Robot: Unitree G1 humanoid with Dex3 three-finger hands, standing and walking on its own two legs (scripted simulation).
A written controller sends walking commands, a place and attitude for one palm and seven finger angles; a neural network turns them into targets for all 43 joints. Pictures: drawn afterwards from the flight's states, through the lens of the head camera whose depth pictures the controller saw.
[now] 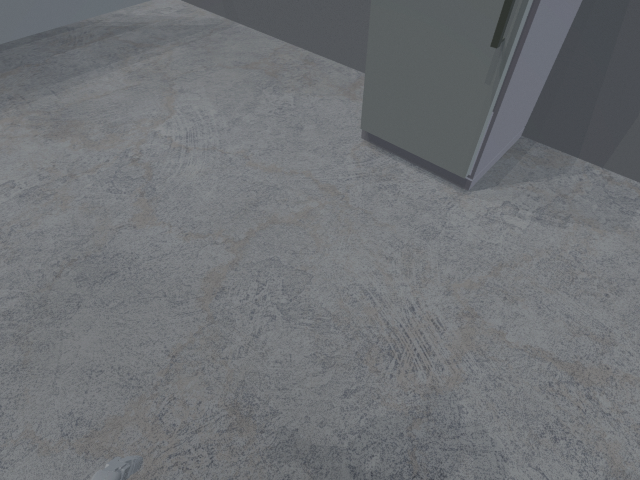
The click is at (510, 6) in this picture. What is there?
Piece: fridge door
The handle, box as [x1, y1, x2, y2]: [490, 0, 514, 47]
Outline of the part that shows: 514,0 504,1 490,46 497,47 504,39 504,37 502,36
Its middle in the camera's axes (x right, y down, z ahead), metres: +0.60 -0.81 +1.14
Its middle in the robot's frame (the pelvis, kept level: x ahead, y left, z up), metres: +1.46 -0.51 +0.15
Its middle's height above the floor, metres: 0.92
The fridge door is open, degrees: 0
